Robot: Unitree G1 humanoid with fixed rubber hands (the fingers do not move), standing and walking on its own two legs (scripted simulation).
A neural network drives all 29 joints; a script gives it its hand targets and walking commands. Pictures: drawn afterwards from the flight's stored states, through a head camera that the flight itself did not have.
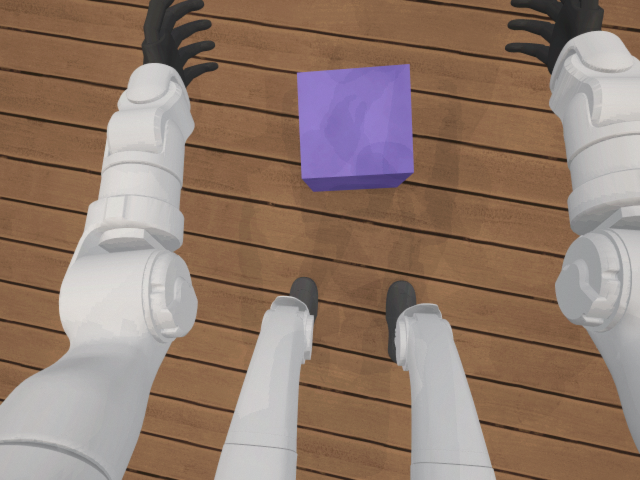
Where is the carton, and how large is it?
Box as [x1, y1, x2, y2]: [297, 64, 413, 191]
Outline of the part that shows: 409,64 297,73 301,174 302,179 313,191 395,187 413,172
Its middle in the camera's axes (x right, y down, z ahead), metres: +0.08 -0.22 +0.84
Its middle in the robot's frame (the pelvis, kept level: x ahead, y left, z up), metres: +0.56 +0.02 -0.53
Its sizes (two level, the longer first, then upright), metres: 0.210 0.200 0.250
